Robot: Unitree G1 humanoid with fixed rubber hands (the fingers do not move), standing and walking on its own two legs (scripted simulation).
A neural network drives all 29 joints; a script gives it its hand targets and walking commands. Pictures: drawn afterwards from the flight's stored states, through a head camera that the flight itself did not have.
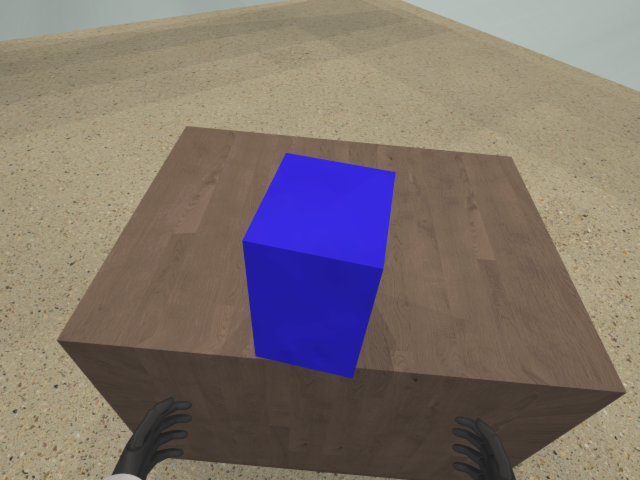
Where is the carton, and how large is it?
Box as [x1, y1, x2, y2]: [242, 153, 395, 377]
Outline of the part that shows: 286,153 242,240 255,355 352,377 383,267 395,172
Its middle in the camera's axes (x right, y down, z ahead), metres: +0.00 +0.05 +0.61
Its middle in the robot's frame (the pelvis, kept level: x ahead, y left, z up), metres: +0.42 +0.02 +0.01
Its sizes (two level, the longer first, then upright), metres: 0.188 0.164 0.277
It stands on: a pedestal, 0.65 m high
